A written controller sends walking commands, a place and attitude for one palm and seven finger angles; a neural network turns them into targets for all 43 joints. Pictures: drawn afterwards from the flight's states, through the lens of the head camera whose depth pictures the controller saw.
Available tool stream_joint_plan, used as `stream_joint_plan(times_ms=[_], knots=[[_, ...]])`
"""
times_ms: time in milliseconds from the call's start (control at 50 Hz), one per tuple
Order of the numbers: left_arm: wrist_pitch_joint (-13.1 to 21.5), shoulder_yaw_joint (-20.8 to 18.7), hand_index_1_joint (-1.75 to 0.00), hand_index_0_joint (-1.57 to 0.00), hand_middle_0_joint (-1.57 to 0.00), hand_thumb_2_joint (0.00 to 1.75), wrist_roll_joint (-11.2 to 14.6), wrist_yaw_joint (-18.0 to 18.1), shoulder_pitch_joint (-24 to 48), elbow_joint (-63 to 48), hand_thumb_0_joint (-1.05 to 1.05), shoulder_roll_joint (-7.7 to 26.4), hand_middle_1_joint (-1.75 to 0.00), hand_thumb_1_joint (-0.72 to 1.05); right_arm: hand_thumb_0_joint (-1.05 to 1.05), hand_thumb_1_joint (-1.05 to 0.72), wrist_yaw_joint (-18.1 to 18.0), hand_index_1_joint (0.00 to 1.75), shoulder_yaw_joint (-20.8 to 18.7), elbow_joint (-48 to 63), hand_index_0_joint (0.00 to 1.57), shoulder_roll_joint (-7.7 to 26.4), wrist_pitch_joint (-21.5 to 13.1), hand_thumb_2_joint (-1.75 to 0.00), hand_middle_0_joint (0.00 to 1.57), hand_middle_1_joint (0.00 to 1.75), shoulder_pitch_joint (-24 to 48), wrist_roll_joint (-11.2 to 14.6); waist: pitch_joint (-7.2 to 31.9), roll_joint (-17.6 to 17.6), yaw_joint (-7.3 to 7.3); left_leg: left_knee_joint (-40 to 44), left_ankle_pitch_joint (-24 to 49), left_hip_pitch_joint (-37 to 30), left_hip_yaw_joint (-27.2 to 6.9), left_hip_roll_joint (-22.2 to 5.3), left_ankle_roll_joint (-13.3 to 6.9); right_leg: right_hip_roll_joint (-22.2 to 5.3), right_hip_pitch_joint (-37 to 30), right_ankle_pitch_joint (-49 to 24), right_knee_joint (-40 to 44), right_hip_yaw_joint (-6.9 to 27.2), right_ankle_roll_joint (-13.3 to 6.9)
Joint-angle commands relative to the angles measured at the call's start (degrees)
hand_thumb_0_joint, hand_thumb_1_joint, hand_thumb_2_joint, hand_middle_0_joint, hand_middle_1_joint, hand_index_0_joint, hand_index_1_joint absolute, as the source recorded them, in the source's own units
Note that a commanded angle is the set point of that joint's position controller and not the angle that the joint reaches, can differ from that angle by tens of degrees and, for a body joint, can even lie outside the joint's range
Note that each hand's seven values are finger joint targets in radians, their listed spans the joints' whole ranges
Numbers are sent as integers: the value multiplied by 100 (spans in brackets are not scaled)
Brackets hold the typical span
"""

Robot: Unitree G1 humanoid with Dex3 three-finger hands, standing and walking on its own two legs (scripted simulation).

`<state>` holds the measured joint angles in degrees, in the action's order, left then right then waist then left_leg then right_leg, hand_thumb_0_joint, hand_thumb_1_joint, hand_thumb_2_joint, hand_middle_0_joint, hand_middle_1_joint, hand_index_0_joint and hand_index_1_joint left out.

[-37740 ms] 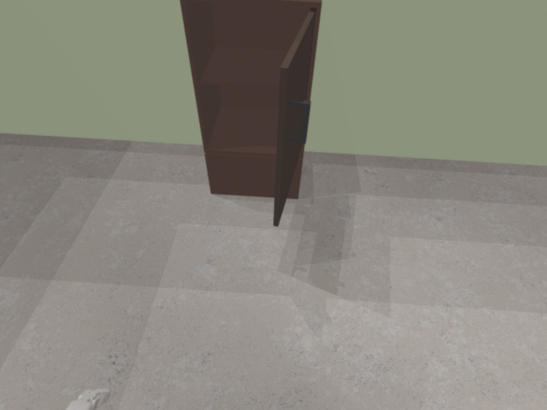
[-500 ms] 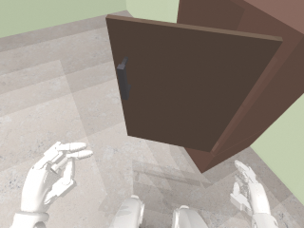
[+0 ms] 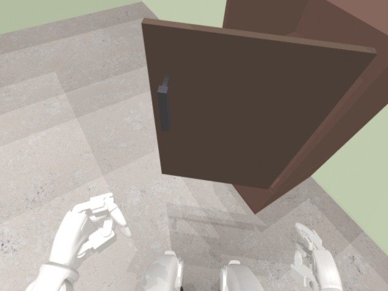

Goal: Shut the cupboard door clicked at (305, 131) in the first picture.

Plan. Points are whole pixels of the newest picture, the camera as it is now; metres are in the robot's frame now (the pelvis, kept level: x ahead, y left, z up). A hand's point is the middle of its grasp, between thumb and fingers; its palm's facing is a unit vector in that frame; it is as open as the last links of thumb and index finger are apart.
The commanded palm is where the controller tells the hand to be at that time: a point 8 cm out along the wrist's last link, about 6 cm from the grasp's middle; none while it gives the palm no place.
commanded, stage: raise the hand and make a fist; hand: left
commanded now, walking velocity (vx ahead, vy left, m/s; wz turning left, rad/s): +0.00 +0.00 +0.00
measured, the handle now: (166, 104) +0.50 +0.11 +0.06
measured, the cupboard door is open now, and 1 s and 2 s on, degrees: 50 50 50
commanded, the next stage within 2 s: bring the fist close to the handle in 0.82 s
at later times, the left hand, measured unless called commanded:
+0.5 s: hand (95, 216) +0.23 +0.18 +0.08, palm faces -0.02 -1.00 -0.06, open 3.1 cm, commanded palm +0.20 +0.23 +0.07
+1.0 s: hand (120, 222) +0.23 +0.15 +0.06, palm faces -0.09 -1.00 -0.03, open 3.2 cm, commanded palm +0.22 +0.20 +0.07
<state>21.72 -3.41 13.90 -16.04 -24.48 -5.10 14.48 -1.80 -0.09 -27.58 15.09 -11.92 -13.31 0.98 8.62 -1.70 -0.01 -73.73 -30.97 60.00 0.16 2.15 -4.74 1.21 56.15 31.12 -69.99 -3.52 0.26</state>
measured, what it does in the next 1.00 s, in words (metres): stands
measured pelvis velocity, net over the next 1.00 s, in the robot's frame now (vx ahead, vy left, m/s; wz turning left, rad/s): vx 0.01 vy -0.03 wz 0.01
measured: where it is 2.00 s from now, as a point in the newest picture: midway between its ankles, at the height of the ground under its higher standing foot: outside the picture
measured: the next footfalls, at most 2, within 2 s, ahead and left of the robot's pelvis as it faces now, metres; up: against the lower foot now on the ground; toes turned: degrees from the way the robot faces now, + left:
none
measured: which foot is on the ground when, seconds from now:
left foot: down 0.00-1.00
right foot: down 0.00-1.00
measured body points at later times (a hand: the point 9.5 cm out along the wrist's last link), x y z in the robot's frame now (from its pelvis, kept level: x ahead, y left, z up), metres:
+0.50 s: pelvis +0.01 -0.02 +0.01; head +0.07 +0.00 +0.46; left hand +0.22 +0.24 +0.09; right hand +0.19 -0.24 -0.05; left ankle +0.04 +0.06 -0.63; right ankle +0.03 -0.13 -0.63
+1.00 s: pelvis +0.01 -0.03 +0.01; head +0.07 -0.02 +0.45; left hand +0.23 +0.20 +0.07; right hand +0.20 -0.26 -0.06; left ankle +0.04 +0.06 -0.63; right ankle +0.03 -0.13 -0.63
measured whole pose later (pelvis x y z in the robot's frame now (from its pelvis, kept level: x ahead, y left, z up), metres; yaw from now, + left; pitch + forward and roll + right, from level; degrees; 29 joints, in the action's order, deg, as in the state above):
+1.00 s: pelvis +0.01 -0.03 +0.01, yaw +0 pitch +16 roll -3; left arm 20.7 -6.6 17.2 -17.5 -22.6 -2.9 15.5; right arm -2.4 1.5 -26.0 14.5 -9.2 -14.6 1.5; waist 9.9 -2.6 -0.3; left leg -71.7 -31.3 56.4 -1.4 0.8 -2.4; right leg 2.8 52.9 31.6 -68.4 -4.8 -2.3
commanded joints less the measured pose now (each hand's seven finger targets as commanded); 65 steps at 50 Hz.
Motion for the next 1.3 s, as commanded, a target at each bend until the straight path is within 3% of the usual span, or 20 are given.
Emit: stream_joint_plan(times_ms=[0, 100, 160, 240, 260, 320, 360, 440, 500, 580, 640, 700, 760, 840, 900, 980, 1120, 1180, 1240, 1280], knots=[[502, -977, -140, -121, -121, 90, 322, 420, -70, -2070, 0, 672, -140, 90, 0, -90, -14, 30, -321, 999, 20, 670, -197, -90, 20, 30, 131, 26, 1817, -935, -300, 2036, 1862, -2638, -1245, -427, 897, 108, -235, -942, 550, -173, -279], [176, -344, -150, -130, -130, 90, 168, 311, -188, -996, 0, 125, -150, 90, 0, -90, 33, 30, -285, 1002, 20, 714, 30, -90, 20, 30, 66, 60, 902, -175, 100, 1964, 991, -1771, -1098, -398, 734, 144, -233, -724, 832, -247, -224], [-42, -168, -150, -130, -130, 90, 72, -27, 193, -653, 0, 239, -150, 90, 0, -90, -5, 30, -254, 1073, 20, 807, 36, -90, 20, 30, 35, 115, 642, -19, 218, 1955, 421, -1443, -1036, -340, 611, 134, -277, -554, 1007, -168, -237], [128, -915, -150, -130, -130, 90, 198, -88, 729, -1352, 0, 1022, -150, 90, 0, -90, -83, 30, -239, 1106, 20, 810, -45, -90, 20, 30, 51, 79, 1293, -400, -12, 1860, 817, -1736, -952, -284, 617, 146, -591, -749, 943, -64, -318], [231, -999, -150, -130, -130, 90, 258, -57, 792, -1652, 0, 1049, -150, 90, 0, -90, -72, 30, -218, 1137, 20, 760, -65, -90, 20, 30, 75, 57, 1564, -683, -94, 1882, 1024, -2004, -964, -280, 665, 140, -608, -819, 918, -65, -337], [507, -1196, -150, -130, -130, 90, 442, 92, 550, -1809, 0, 1025, -150, 90, 0, -90, -38, 30, -168, 1057, 20, 656, -100, -90, 20, 30, 82, 26, 1573, -876, -174, 1861, 1435, -2189, -905, -283, 716, 161, -693, -997, 926, -84, -359], [513, -1079, -150, -130, -130, 90, 451, 130, 337, -1531, 0, 824, -150, 90, 0, -90, -19, 30, -167, 995, 20, 645, -89, -90, 20, 30, 102, 24, 1421, -777, -107, 1789, 1503, -2021, -840, -283, 670, 172, -721, -1053, 957, -96, -345], [100, -626, -150, -130, -130, 90, 383, -153, 75, -380, 0, 408, -150, 90, 0, -90, -3, 30, -188, 962, 20, 724, -18, -90, 20, 30, 74, 95, 818, -71, 94, 1710, 816, -1248, -681, -236, 464, 155, -786, -713, 1232, -21, -289], [-88, -620, -150, -130, -130, 90, 430, -382, 342, -460, 0, 577, -150, 90, 0, -90, -53, 30, -218, 1044, 20, 794, -59, -90, 20, 30, 40, 156, 922, 131, 126, 1591, 678, -1070, -552, -200, 372, 84, -968, -459, 1419, 178, -254], [234, -1135, -150, -130, -130, 90, 557, -262, 681, -1181, 0, 1061, -150, 90, 0, -90, -110, 30, -206, 1075, 20, 695, -143, -90, 20, 30, 64, 100, 1410, -7, -51, 1368, 1165, -1135, -405, -179, 341, 55, -1381, -761, 1354, 397, -287], [620, -1381, -150, -130, -130, 90, 566, 20, 652, -1532, 0, 1209, -150, 90, 0, -90, -92, 30, -189, 954, 20, 605, -182, -90, 20, 30, 83, 35, 1598, -413, -182, 1305, 1508, -1236, -397, -175, 380, 90, -1418, -1190, 1129, 381, -334], [642, -1071, -150, -130, -130, 90, 529, 70, 283, -934, 0, 748, -150, 90, 0, -90, -36, 30, -201, 872, 20, 592, -102, -90, 20, 30, 97, 46, 1215, -169, -61, 1264, 1266, -1020, -348, -182, 376, 76, -1221, -976, 1185, 376, -278], [304, -727, -150, -130, -130, 90, 433, -131, 102, -404, 0, 512, -150, 90, 0, -90, -12, 30, -226, 901, 20, 653, -2, -90, 20, 30, 79, 103, 1021, 2, 42, 1230, 1075, -835, -298, -176, 333, 39, -1166, -792, 1334, 467, -225], [52, -794, -150, -130, -130, 90, 466, -324, 438, -694, 0, 804, -150, 90, 0, -90, -82, 30, -233, 1020, 20, 721, 38, -90, 20, 30, 71, 151, 1089, 227, 75, 1200, 1029, -828, -315, -180, 274, 9, -1348, -673, 1504, 638, -198], [305, -1036, -150, -130, -130, 90, 539, -216, 740, -1332, 0, 1000, -150, 90, 0, -90, -128, 30, -207, 1058, 20, 651, -3, -90, 20, 30, 99, 117, 1407, -79, -14, 1225, 1277, -1068, -326, -192, 293, 30, -1451, -1039, 1338, 552, -228], [630, -844, -150, -130, -130, 90, 493, 64, 1237, -1156, 0, 741, -150, 90, 0, -90, -118, 30, -138, 873, 20, 618, -66, -90, 20, 30, 73, 52, 1224, -222, 91, 1172, 1164, -1073, -400, -212, 331, 100, -995, -925, 1112, 360, -272], [7, -87, -150, -130, -130, 90, 154, -30, 1513, -464, 0, 362, -150, 90, 0, -90, -60, 30, -174, 935, 20, 778, 46, -90, 20, 30, -34, 141, 1253, -167, 163, 1460, 776, -1217, -512, -231, 305, 65, -827, -673, 1217, 230, -246], [-155, -258, -150, -130, -130, 90, 57, 178, 2120, -720, 0, 598, -150, 90, 0, -90, -95, 30, -157, 959, 20, 769, 107, -90, 20, 30, -19, 124, 1539, -74, 142, 1503, 1025, -1408, -511, -232, 279, 61, -1047, -932, 1226, 223, -246], [-13, -445, -150, -130, -130, 90, -23, 632, 2693, -952, 0, 685, -150, 90, 0, -90, -92, 30, -124, 876, 20, 713, 116, -90, 20, 30, 40, 60, 1678, -326, 83, 1560, 1174, -1661, -581, -254, 329, 85, -947, -1034, 1109, 141, -279], [106, -332, -150, -130, -130, 90, -76, 870, 2800, -664, 0, 420, -150, 90, 0, -90, -40, 30, -103, 768, 20, 656, 131, -90, 20, 30, 59, 40, 1615, -281, 119, 1591, 1253, -1755, -583, -261, 365, 76, -867, -1108, 1083, 88, -278]])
